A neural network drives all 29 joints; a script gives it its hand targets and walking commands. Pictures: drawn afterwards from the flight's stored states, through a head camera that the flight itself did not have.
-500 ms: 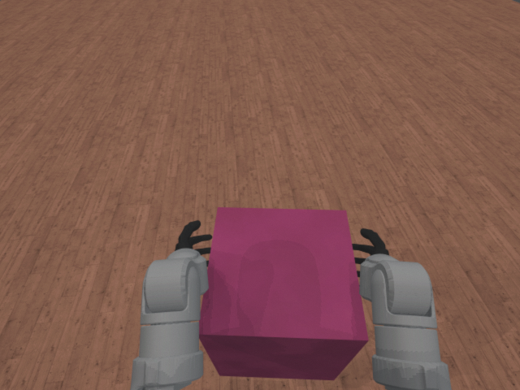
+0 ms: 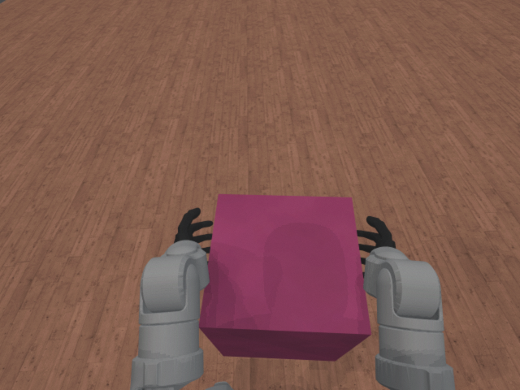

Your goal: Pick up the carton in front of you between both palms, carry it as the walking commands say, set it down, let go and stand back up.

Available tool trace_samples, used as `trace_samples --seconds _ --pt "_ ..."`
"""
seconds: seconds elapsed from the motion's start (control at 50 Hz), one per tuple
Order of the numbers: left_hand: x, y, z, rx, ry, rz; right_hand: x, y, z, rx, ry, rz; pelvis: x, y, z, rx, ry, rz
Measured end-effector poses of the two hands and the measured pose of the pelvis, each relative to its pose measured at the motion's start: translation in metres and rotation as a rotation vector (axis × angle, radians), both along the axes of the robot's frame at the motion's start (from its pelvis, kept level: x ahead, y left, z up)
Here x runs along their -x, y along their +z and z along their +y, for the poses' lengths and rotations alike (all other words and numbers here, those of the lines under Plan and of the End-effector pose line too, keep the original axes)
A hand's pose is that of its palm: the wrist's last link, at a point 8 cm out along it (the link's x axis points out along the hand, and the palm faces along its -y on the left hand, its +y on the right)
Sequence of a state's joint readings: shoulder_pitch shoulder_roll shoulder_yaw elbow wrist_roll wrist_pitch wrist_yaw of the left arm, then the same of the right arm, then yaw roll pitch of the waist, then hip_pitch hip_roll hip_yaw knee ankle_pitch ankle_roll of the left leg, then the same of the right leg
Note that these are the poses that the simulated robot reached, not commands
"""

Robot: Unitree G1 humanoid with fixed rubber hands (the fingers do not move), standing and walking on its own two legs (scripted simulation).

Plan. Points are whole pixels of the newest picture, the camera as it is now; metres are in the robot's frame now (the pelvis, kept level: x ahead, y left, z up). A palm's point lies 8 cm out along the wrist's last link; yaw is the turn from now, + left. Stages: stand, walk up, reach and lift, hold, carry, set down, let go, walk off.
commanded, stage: carry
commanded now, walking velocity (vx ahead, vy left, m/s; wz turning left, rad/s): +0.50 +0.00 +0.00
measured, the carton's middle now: (281, 284) +0.30 +0.01 -0.02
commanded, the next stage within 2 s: none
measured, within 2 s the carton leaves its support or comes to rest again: neither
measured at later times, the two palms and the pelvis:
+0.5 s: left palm (210, 127) +0.62 +0.16 +0.08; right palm (342, 130) +0.60 -0.13 +0.08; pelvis +0.32 +0.03 +0.00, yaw -3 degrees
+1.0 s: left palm (231, 73) +0.86 +0.14 +0.08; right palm (338, 72) +0.85 -0.15 +0.08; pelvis +0.56 +0.00 -0.01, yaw -2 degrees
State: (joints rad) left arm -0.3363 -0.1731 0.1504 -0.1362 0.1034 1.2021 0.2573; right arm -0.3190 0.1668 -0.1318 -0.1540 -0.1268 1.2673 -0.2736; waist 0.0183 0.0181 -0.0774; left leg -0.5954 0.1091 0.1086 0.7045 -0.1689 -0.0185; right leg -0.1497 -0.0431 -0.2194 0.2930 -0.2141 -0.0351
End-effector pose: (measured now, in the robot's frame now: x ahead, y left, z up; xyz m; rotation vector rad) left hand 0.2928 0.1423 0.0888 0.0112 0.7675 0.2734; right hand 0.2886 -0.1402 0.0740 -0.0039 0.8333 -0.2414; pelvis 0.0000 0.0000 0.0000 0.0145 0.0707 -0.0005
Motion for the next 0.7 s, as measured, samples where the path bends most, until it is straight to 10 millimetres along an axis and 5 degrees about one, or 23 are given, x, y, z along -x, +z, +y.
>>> trace_samples --seconds 0.1,0.18,0.34,0.54,0.62,0.7 --pt "-0.077 0.007 0.010 0.015 -0.031 -0.067 -0.070 0.011 0.010 0.021 -0.024 -0.068 -0.073 -0.009 0.015 0.016 -0.005 -0.004" --pt "-0.140 -0.009 0.023 0.039 -0.050 -0.082 -0.128 0.003 0.023 0.052 -0.038 -0.081 -0.135 -0.026 0.032 0.001 -0.030 -0.015" --pt "-0.224 -0.031 0.026 0.038 -0.083 0.082 -0.202 -0.016 0.027 0.053 -0.072 0.084 -0.219 -0.004 0.044 0.034 -0.053 0.001" --pt "-0.358 -0.004 0.008 0.030 -0.053 -0.052 -0.345 0.006 0.008 0.032 -0.055 -0.051 -0.347 -0.007 0.020 0.019 -0.043 0.002" --pt "-0.420 -0.006 -0.009 0.008 -0.038 -0.093 -0.411 -0.003 -0.010 0.013 -0.037 -0.094 -0.411 -0.026 0.000 0.016 -0.023 -0.012" --pt "-0.460 -0.016 -0.021 -0.021 -0.042 -0.019 -0.451 -0.018 -0.021 -0.014 -0.042 -0.022 -0.446 -0.019 -0.008 0.018 -0.001 -0.006"
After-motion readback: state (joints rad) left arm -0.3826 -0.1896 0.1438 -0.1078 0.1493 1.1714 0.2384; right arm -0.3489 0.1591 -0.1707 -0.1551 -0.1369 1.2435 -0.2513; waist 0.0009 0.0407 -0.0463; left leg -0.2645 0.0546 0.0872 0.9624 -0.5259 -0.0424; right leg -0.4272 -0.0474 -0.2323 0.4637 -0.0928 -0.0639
